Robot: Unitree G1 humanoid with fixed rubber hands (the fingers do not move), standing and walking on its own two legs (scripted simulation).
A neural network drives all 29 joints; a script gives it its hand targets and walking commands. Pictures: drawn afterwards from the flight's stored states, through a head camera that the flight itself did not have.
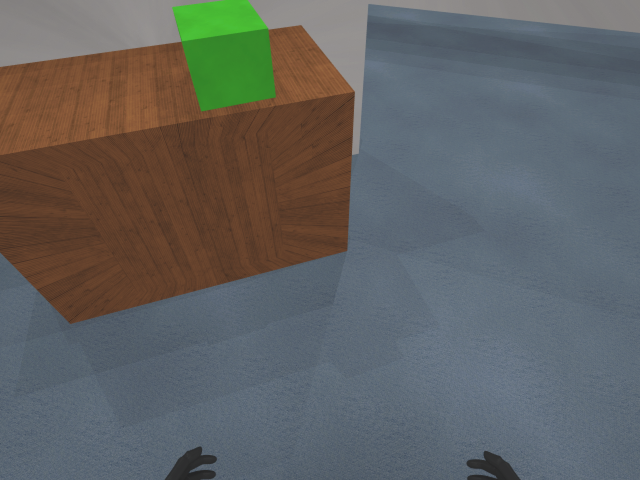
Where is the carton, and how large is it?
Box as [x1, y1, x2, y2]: [172, 0, 275, 110]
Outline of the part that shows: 247,0 222,0 172,7 201,110 275,96 267,27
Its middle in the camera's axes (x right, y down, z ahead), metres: -0.27 -0.52 +1.08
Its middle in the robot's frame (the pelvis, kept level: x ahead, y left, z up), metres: +1.17 +0.31 +0.03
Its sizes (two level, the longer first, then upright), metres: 0.260 0.208 0.180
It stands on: a pedestal, 0.70 m high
